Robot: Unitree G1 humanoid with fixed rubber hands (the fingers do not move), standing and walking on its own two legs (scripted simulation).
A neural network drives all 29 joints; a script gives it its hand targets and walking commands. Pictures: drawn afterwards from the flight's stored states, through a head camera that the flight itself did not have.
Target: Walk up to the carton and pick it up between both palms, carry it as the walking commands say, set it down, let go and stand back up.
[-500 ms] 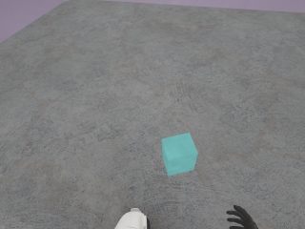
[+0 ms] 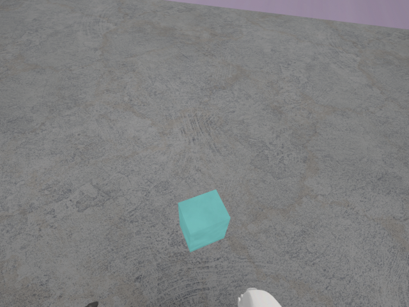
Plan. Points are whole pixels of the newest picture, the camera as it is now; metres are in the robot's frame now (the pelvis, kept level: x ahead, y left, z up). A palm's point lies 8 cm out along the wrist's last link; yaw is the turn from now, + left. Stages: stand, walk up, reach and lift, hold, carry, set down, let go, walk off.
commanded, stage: walk up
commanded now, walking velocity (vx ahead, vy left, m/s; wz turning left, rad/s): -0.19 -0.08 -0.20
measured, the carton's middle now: (202, 221) +0.55 -0.01 -0.65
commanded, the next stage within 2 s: none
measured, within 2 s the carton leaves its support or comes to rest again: neither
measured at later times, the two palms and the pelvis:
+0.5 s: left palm out of the picture -0.01 +0.21 -0.10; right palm out of the picture +0.01 -0.32 -0.14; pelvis -0.04 -0.06 +0.01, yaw -1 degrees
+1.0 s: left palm out of the picture +0.03 +0.22 -0.13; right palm out of the picture -0.06 -0.26 -0.13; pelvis -0.04 -0.02 +0.00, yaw +0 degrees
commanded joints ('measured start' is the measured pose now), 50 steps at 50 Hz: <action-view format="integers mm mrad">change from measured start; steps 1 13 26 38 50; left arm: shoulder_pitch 50 -11 181 206 278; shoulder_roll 28 67 128 6 -25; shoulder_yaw -8 -19 28 -11 -24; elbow -59 -57 -12 25 57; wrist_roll -4 1 17 -6 -12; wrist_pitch -13 -117 -104 -88 -161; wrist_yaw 0 41 63 35 47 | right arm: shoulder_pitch -26 38 -23 -37 79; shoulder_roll -190 -89 -52 -86 -63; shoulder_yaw -53 -16 25 34 21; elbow -67 12 -29 -6 146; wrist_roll -7 -9 9 4 -13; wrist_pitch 8 63 60 -33 -40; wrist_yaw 7 48 54 12 17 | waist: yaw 17 -5 58 24 64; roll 320 -202 -227 189 104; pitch -149 -81 -127 -59 -99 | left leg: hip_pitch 84 -117 -59 140 -10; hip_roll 181 -128 -158 48 -33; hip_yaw -99 -168 -110 -262 -208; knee -119 517 273 -253 -119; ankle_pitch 282 -190 -306 84 -33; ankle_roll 124 -18 -23 102 113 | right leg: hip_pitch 106 221 290 151 515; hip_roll -39 -204 -265 6 -26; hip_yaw -11 133 173 39 -75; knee -176 -817 -789 -343 -692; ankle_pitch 5 81 168 118 215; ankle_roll -21 -137 -201 -79 -75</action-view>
